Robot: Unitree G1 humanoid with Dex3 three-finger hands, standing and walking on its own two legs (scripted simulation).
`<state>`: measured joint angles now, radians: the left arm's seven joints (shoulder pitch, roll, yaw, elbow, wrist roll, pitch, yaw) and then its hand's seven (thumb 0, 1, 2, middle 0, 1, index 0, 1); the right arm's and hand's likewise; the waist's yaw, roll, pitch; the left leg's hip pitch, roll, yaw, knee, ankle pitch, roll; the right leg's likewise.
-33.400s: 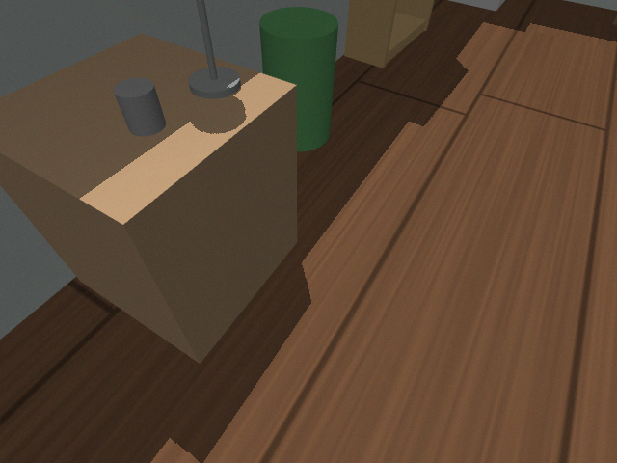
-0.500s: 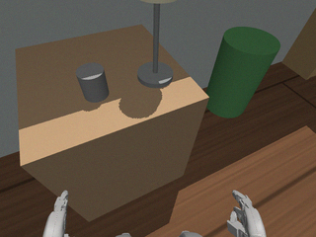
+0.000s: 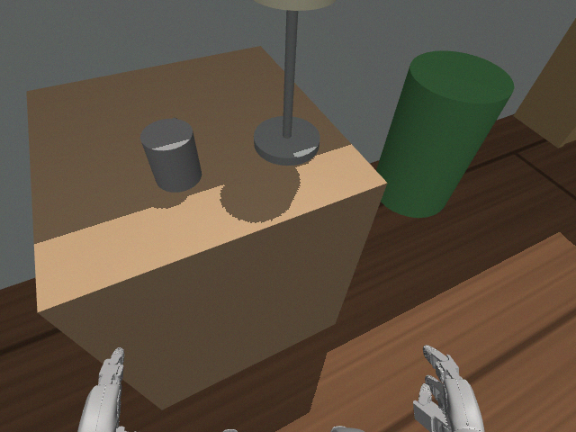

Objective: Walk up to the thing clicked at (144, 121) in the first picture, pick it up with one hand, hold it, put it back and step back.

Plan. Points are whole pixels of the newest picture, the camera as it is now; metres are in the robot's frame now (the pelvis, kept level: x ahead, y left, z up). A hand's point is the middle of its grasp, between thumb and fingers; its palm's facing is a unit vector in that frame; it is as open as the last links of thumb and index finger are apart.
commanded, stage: home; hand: left
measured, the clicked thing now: (174, 150) +0.58 +0.19 +0.04
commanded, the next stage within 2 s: stand in 0.76 s
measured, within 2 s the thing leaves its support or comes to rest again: neither
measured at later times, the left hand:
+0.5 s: hand (153, 419) +0.16 +0.18 -0.06, palm faces +0.11 -0.96 -0.27, open 17.4 cm
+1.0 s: hand out of the picture +0.09 +0.24 -0.11, palm faces -0.01 -0.94 -0.34, open 16.6 cm
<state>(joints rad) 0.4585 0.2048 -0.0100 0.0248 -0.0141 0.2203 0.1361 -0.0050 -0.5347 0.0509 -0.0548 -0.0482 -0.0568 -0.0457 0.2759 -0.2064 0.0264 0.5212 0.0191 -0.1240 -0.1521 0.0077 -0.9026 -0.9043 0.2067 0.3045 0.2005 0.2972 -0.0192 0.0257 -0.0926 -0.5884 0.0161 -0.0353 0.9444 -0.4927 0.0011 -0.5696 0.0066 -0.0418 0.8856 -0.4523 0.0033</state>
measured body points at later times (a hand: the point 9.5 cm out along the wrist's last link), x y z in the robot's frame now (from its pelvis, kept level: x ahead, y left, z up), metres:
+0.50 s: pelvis +0.00 +0.00 +0.00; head +0.02 +0.00 +0.45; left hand +0.16 +0.23 -0.04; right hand +0.16 -0.25 -0.07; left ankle -0.01 +0.11 -0.69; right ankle +0.00 -0.13 -0.69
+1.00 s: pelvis -0.01 +0.00 +0.02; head +0.00 +0.01 +0.47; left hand +0.09 +0.29 -0.09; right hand +0.09 -0.29 -0.09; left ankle -0.01 +0.11 -0.69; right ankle +0.00 -0.13 -0.69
